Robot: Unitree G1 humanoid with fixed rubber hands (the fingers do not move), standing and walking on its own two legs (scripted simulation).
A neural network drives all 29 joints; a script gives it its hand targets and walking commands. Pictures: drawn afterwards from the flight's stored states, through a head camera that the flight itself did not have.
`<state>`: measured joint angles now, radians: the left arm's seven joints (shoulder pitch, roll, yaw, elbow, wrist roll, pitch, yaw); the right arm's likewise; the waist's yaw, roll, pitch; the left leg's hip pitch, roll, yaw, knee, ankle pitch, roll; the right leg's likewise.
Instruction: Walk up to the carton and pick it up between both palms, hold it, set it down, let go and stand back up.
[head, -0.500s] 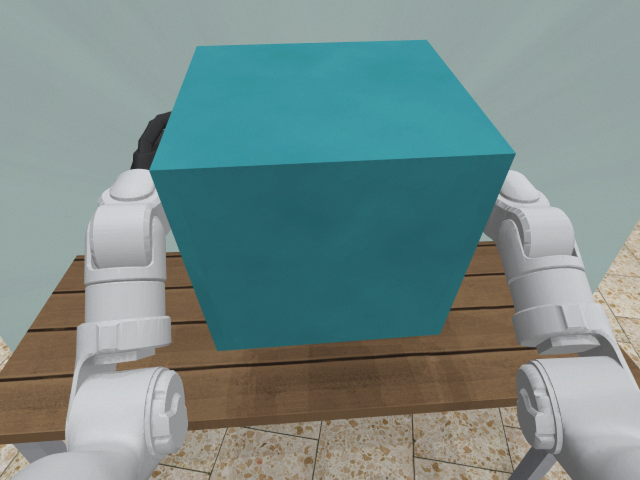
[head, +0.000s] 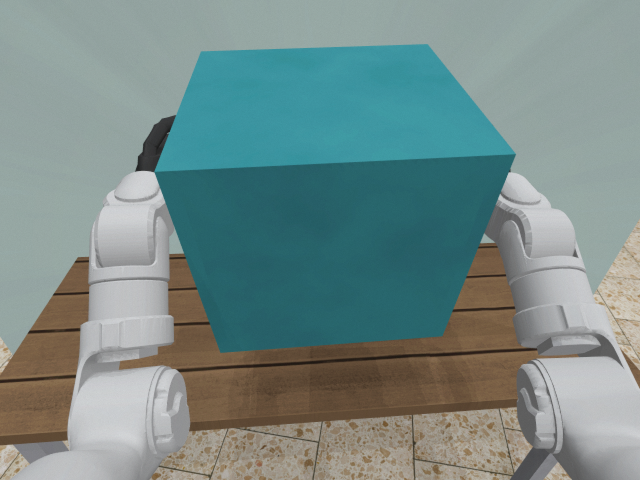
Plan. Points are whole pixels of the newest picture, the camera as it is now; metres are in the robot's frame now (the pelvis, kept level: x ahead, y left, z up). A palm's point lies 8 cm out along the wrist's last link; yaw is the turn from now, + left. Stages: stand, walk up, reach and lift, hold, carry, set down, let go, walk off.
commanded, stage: hold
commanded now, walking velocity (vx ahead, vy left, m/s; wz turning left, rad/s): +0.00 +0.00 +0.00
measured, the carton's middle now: (324, 197) +0.39 +0.00 +0.22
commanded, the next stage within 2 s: none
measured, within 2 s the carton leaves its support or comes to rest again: neither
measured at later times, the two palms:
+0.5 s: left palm (157, 191) +0.35 +0.19 +0.25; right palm (488, 186) +0.36 -0.19 +0.26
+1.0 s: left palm (163, 202) +0.36 +0.19 +0.24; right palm (483, 198) +0.36 -0.19 +0.24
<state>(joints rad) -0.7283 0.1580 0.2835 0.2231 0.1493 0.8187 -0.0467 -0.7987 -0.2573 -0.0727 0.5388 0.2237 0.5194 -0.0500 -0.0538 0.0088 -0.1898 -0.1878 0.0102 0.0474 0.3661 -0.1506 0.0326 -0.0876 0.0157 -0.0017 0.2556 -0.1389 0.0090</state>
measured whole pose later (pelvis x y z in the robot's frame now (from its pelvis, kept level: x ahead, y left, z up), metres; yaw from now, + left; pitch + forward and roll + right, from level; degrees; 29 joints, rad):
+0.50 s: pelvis +0.00 +0.00 +0.00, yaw +0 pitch -3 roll -2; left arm -0.72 0.16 0.29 0.24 0.17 0.83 -0.07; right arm -0.80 -0.26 -0.07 0.54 0.22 0.55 -0.05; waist -0.05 0.01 -0.17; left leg -0.18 0.01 0.05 0.37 -0.15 0.03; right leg -0.08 0.02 0.00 0.25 -0.14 0.01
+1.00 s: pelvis -0.01 +0.00 +0.00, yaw +0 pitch -3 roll -2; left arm -0.73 0.15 0.29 0.26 0.17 0.84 -0.07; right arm -0.80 -0.26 -0.08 0.55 0.22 0.56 -0.05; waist -0.05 0.01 -0.13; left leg -0.18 0.01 0.05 0.36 -0.14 0.03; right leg -0.08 0.02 0.00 0.26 -0.13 0.01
